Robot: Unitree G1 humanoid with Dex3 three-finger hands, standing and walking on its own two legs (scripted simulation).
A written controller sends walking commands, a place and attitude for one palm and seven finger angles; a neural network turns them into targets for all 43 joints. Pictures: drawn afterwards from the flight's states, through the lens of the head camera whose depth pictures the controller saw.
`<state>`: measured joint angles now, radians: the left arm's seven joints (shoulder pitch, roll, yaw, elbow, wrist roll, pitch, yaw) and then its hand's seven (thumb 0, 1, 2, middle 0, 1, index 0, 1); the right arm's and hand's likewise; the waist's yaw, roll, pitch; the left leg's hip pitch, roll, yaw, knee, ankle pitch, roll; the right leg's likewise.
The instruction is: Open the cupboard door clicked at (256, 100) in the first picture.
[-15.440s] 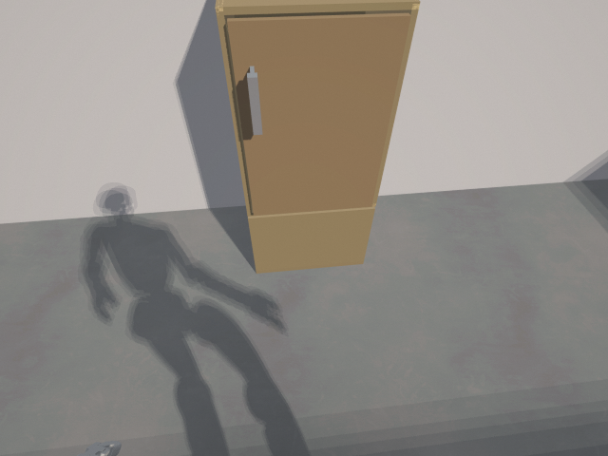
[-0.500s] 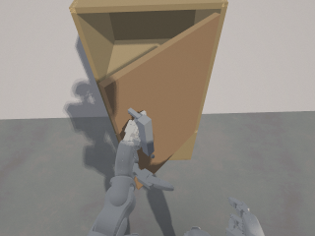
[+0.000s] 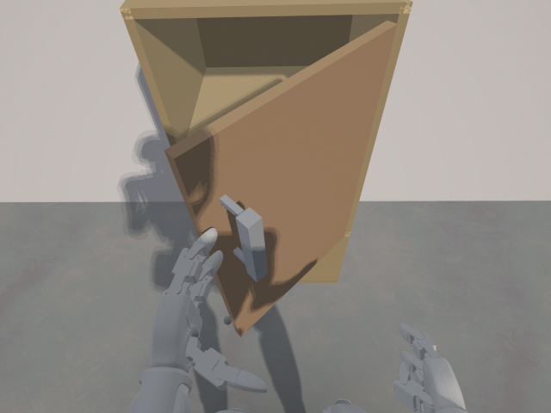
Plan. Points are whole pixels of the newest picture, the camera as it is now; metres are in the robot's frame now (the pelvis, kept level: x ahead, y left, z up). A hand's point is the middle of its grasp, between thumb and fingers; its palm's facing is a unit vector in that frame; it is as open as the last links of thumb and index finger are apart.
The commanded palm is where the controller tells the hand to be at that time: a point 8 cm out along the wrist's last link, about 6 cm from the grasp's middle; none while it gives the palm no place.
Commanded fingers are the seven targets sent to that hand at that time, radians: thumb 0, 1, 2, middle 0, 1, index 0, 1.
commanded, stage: slide the hand sideways off the handle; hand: left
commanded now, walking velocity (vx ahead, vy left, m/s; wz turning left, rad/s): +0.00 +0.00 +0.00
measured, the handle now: (243, 239) +0.34 +0.07 +0.07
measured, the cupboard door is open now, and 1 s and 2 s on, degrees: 46 46 46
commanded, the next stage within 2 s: draw the hand back to the body in 0.34 s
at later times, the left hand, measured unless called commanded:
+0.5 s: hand (189, 348) +0.19 +0.12 +0.07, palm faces +0.01 -1.00 -0.02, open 16.3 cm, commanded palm +0.16 +0.18 +0.08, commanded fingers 0.00 -0.50 0.30 -0.15 -0.30 -0.15 -0.30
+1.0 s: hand (116, 335) +0.18 +0.18 +0.13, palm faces +0.08 -0.98 -0.17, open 16.0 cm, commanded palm +0.15 +0.24 +0.15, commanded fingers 0.00 -0.19 0.44 -0.16 -0.30 -0.16 -0.30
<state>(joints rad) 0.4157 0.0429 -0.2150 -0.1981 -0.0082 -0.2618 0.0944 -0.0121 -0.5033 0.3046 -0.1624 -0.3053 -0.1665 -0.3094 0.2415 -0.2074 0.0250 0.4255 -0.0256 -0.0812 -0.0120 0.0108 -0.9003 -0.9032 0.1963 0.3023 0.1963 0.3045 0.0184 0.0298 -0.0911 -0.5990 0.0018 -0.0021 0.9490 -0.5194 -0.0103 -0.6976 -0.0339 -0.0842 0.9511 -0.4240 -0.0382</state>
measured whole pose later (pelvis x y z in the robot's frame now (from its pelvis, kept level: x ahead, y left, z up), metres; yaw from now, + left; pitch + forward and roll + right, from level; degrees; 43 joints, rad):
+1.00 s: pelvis +0.00 +0.01 +0.01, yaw +0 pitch +4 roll -1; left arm 0.57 0.23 0.06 -0.45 -0.14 -0.12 -0.06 -0.01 -0.44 0.33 -0.15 -0.30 -0.15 -0.30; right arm 0.28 -0.22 0.05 0.46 0.02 -0.18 -0.08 0.01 -0.90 -0.90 0.20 0.30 0.20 0.30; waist 0.05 0.05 -0.09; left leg -0.46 0.01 -0.01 0.88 -0.50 0.01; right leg -0.53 -0.03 -0.10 0.84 -0.39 -0.02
